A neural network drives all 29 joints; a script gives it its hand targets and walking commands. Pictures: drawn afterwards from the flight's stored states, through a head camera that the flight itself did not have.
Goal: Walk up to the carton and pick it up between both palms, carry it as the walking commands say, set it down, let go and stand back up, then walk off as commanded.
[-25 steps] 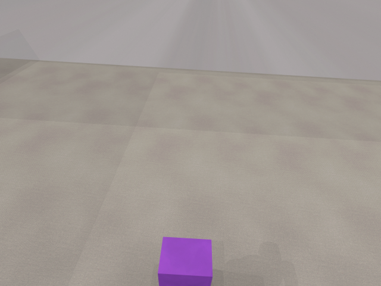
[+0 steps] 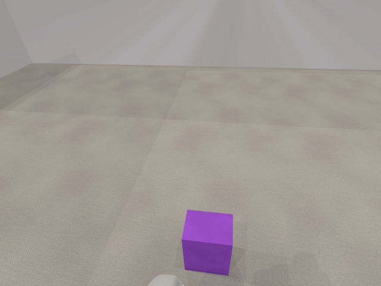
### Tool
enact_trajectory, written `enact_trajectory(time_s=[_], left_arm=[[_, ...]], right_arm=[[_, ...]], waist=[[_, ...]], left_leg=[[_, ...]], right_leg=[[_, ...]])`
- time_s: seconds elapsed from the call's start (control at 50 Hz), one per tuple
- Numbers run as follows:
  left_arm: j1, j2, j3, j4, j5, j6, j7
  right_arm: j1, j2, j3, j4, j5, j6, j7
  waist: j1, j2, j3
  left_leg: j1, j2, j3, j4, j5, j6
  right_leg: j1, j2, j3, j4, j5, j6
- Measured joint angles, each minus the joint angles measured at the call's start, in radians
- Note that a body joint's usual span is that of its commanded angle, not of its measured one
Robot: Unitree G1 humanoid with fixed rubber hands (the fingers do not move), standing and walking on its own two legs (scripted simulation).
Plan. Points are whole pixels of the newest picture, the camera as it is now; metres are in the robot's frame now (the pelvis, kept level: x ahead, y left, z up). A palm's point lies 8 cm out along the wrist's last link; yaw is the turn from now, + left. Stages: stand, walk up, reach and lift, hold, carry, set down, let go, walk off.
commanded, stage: stand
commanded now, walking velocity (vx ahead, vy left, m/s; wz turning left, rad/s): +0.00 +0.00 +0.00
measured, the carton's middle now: (208, 243) +0.56 +0.00 -0.58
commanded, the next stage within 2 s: walk off in 0.34 s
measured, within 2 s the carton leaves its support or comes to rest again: neither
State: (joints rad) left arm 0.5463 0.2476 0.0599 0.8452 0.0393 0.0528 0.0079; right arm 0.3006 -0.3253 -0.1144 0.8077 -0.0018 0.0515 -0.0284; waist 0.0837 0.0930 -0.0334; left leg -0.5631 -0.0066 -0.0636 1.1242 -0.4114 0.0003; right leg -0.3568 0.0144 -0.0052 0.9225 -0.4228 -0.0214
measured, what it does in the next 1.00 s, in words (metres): walks backwards: left foot, then right foot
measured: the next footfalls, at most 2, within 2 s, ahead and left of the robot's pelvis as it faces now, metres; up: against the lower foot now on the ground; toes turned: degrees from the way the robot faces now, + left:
left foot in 0.10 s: -0.01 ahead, +0.14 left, +0.00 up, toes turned +2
right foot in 0.62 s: -0.07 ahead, -0.12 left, +0.00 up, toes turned +0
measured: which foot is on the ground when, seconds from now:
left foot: up 0.00-0.08, down 0.10-0.60, up 0.62-0.88, down 0.90-1.00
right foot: down 0.00-0.48, up 0.50-0.60, down 0.62-0.92, up 0.94-1.00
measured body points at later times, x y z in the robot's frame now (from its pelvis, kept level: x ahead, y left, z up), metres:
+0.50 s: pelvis -0.13 +0.00 +0.02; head -0.17 +0.00 +0.47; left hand -0.06 +0.31 -0.09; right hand -0.08 -0.31 -0.09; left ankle -0.05 +0.14 -0.69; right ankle -0.01 -0.12 -0.68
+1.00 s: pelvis -0.22 +0.07 +0.04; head -0.22 +0.09 +0.49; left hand -0.21 +0.35 -0.11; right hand -0.16 -0.18 -0.09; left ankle -0.23 +0.18 -0.69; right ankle -0.15 -0.09 -0.64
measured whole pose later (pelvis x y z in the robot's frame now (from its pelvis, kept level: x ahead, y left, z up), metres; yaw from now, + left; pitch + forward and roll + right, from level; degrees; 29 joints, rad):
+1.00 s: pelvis -0.22 +0.07 +0.04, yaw +1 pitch -1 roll +1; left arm 0.30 0.26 0.06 0.96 0.02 0.09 0.07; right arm 0.29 -0.21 -0.04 0.87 -0.03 0.09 0.05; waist 0.01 -0.05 0.00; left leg -0.26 -0.01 0.07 0.60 -0.33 0.03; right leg -0.55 -0.06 0.07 0.97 -0.48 0.03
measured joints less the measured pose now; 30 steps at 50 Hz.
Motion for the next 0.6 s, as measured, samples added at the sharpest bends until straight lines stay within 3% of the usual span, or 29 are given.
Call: enact_trajectory(time_s=[0.04,0.1,0.16,0.24,0.28,0.38,0.42,0.52,0.56,0.6], left_arm=[[0.001,0.003,0.004,0.014,0.002,-0.001,0.006],[-0.03,0.026,0.006,0.008,0.005,0.002,0.018],[-0.097,0.056,0.014,-0.002,-0.017,-0.005,0.018],[-0.132,0.094,0.032,-0.049,-0.019,-0.027,-0.014],[-0.136,0.102,0.034,-0.063,-0.009,-0.039,-0.022],[-0.16,0.072,0.001,-0.072,0.002,-0.049,-0.016],[-0.174,0.073,-0.004,-0.07,-0.001,-0.037,-0.011],[-0.217,0.091,0.006,-0.066,-0.022,-0.021,-0.008],[-0.208,0.104,0.016,-0.074,-0.032,-0.026,-0.021],[-0.191,0.099,0.013,-0.074,-0.03,-0.021,-0.031]], right_arm=[[0.02,0.015,0.008,-0.018,0.002,-0.002,0.021],[0.061,0.027,0.023,-0.036,0.009,-0.01,0.035],[0.074,0.034,0.038,-0.023,-0.003,-0.022,0.032],[0.083,0.031,0.037,-0.009,-0.011,-0.02,0.021],[0.069,0.017,0.03,-0.007,-0.01,-0.013,0.018],[0.065,-0.037,0.007,-0.029,0.001,-0.023,0.03],[0.081,-0.04,0.007,-0.033,-0.001,-0.028,0.04],[0.111,-0.017,0.026,-0.025,-0.029,-0.03,0.04],[0.111,0.001,0.028,-0.008,-0.035,-0.018,0.029],[0.101,0.012,0.025,0.013,-0.022,0.009,0.021]], waist=[[-0.013,-0.01,-0.012],[-0.047,-0.056,-0.029],[-0.057,-0.127,0.012],[-0.055,-0.149,0.015],[-0.051,-0.14,0.012],[-0.068,-0.063,0.05],[-0.078,-0.063,0.052],[-0.108,-0.099,0.079],[-0.102,-0.116,0.064],[-0.082,-0.117,0.031]], left_leg=[[0.065,0.019,-0.023,0.043,-0.034,0.0],[0.254,0.059,-0.016,-0.209,-0.09,0.022],[0.264,0.03,0.013,-0.262,0.013,-0.042],[0.249,0.038,0.043,-0.318,0.069,-0.06],[0.212,0.038,0.046,-0.301,0.011,-0.058],[0.166,0.03,0.007,-0.195,-0.046,-0.002],[0.225,0.036,0.032,-0.268,-0.053,0.019],[0.232,0.035,0.052,-0.361,0.114,-0.017],[0.222,0.042,0.068,-0.384,0.143,-0.027],[0.192,0.044,0.08,-0.39,0.161,-0.039]], right_leg=[[0.008,0.0,-0.02,-0.03,0.043,0.003],[-0.008,-0.019,-0.043,-0.046,0.063,0.009],[-0.025,-0.035,0.007,-0.023,0.04,0.014],[0.004,-0.032,0.031,0.005,-0.008,-0.002],[0.018,-0.034,0.038,-0.054,0.013,-0.006],[-0.001,-0.026,-0.001,-0.117,0.094,0.015],[-0.007,-0.031,-0.007,-0.142,0.103,0.015],[-0.052,-0.021,0.025,-0.052,0.004,0.017],[-0.037,-0.02,0.03,0.006,0.006,0.003],[0.034,-0.034,0.016,-0.074,-0.013,-0.002]])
